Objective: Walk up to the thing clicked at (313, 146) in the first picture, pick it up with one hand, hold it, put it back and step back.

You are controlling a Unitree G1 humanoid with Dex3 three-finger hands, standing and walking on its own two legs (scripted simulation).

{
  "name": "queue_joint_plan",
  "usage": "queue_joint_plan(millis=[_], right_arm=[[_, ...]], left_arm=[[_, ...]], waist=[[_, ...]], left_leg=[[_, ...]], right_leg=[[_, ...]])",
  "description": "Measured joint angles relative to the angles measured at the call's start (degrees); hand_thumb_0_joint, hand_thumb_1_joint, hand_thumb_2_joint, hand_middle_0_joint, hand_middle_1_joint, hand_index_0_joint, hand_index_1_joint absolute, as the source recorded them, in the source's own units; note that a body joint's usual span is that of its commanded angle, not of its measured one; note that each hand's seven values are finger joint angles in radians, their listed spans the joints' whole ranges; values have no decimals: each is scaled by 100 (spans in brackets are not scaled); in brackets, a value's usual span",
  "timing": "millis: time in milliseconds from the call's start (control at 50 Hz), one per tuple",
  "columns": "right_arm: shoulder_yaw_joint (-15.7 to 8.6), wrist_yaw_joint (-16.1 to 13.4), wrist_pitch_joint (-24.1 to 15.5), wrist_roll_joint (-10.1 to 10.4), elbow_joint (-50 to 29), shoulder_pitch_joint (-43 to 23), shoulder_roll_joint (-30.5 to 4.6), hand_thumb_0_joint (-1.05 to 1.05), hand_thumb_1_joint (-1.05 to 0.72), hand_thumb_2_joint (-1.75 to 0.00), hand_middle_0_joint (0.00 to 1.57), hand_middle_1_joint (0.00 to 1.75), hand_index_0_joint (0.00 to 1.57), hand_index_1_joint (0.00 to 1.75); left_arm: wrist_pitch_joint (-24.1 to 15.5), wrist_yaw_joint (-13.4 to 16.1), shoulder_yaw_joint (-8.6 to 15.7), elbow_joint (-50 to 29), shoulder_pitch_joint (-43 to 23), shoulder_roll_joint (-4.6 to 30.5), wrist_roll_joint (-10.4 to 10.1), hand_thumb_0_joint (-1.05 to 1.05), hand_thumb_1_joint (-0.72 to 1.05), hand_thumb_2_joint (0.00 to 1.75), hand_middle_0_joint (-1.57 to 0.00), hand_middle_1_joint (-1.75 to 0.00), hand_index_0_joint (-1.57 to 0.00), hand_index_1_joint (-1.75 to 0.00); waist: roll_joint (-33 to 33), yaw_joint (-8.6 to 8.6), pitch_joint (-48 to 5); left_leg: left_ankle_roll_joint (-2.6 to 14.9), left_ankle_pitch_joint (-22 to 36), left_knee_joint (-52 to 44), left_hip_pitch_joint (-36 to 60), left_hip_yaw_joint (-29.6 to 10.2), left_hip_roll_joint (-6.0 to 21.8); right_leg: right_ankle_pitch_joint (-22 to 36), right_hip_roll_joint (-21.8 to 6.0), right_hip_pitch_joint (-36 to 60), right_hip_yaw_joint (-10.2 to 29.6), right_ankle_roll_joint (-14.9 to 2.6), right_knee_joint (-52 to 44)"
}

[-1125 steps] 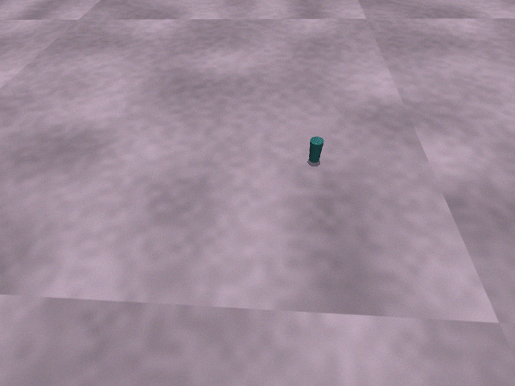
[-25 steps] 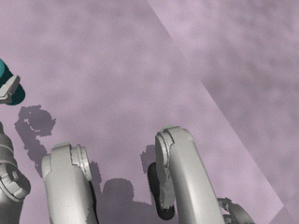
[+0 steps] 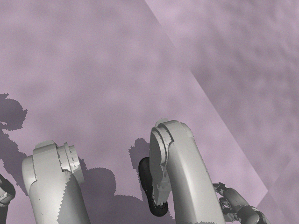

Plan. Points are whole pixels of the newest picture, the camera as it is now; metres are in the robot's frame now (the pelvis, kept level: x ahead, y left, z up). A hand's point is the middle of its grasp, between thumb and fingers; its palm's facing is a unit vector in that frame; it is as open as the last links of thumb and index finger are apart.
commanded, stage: lower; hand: left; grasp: from the side
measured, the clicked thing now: out of the picture +0.46 +0.34 -0.14
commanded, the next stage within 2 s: loosen in 1.26 s
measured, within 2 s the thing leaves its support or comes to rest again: neither
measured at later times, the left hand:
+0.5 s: hand out of the picture +0.47 +0.34 -0.16, palm faces +0.48 -0.88 -0.04, open 9.9 cm
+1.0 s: hand out of the picture +0.47 +0.33 -0.19, palm faces +0.47 -0.88 -0.05, open 9.9 cm
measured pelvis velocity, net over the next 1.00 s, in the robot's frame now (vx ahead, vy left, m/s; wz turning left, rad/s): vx -0.01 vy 0.01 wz -0.09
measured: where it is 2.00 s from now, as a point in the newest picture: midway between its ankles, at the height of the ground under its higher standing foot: (118, 209)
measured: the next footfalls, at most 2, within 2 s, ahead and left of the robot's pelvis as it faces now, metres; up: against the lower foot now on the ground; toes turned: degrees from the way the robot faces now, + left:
none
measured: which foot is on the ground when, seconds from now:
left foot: down 0.00-1.00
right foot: down 0.00-1.00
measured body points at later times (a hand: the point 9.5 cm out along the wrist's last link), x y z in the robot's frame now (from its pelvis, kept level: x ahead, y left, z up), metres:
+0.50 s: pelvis -0.01 +0.01 -0.01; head +0.26 +0.14 +0.32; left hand +0.44 +0.38 -0.16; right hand +0.10 -0.27 -0.07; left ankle +0.07 +0.14 -0.27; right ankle +0.11 -0.12 -0.27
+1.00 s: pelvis -0.01 +0.01 -0.02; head +0.26 +0.16 +0.30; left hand +0.44 +0.38 -0.19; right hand +0.12 -0.26 -0.06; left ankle +0.07 +0.14 -0.27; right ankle +0.10 -0.12 -0.27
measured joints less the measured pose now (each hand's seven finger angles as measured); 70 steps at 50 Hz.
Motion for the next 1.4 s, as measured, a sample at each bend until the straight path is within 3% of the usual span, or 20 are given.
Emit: queue_joint_plan(millis=[220,400,500,640,780,920,1060,1180,1320,1400], right_arm=[[351,48,29,-117,-163,-154,-47,0,-92,-91,20,30,21,30],[743,59,24,-320,-272,-345,-94,0,-91,-90,20,30,21,30],[927,52,23,-428,-323,-438,-138,0,-91,-90,20,30,21,30],[1107,27,56,-529,-414,-610,-204,0,-91,-90,20,30,21,30],[1327,16,67,-582,-540,-742,-227,0,-91,-90,20,30,21,30],[1448,-28,94,-657,-588,-909,-229,0,-91,-90,20,30,21,30],[1560,-40,96,-683,-661,-996,-229,0,-91,-90,20,30,21,30],[1599,-65,102,-721,-666,-1080,-226,0,-90,-90,20,30,21,30],[1687,-52,119,-720,-737,-1122,-226,0,-90,-90,20,30,21,30],[1718,-58,136,-740,-772,-1141,-227,0,-90,-90,20,30,21,30]], left_arm=[[-206,167,-7,438,-4,318,-54,-3,-36,107,-74,-104,-72,-101],[-536,265,10,762,-2,717,85,-3,-36,107,-75,-104,-73,-101],[-700,374,98,898,-52,923,-7,-3,-36,107,-75,-104,-73,-101],[-795,383,-134,1109,-82,1183,96,-3,-35,107,-74,-104,-72,-101],[-921,530,2,1336,-54,1263,-123,-3,-36,107,-74,-104,-72,-101],[-1051,533,-176,1359,14,1378,34,-3,-36,107,-74,-104,-72,-101],[-1142,676,-89,1448,2,1407,-123,-3,-36,107,-74,-104,-72,-101],[-1198,648,-258,1423,52,1465,-8,-3,-36,107,-74,-105,-72,-101],[-1296,753,-226,1564,4,1487,-119,-3,-36,107,-74,-105,-72,-101],[-1348,775,-287,1598,10,1530,-66,-3,-36,107,-74,-105,-72,-101]], waist=[[-148,-118,237],[-463,-216,587],[-604,-250,701],[-639,-278,854],[-740,-285,914],[-837,-268,1010],[-926,-254,1038],[-935,-254,1074],[-971,-254,1071],[-985,-263,1088]], left_leg=[[35,-4,164,10,-135,-8],[13,-26,346,67,-319,-6],[-5,-72,438,105,-421,-14],[21,-114,510,143,-512,-7],[-4,-171,566,240,-640,10],[21,-144,613,245,-696,13],[43,-162,658,279,-750,19],[100,-168,674,269,-751,25],[117,-187,701,303,-802,32],[131,-175,696,312,-804,36]], right_leg=[[42,52,82,-92,53,39],[108,125,162,-212,82,99],[102,153,216,-279,97,126],[102,192,301,-345,121,105],[122,239,389,-429,163,85],[175,271,424,-468,174,69],[187,298,485,-506,184,55],[181,308,524,-514,193,28],[190,326,580,-555,189,3],[204,327,601,-562,179,-14]])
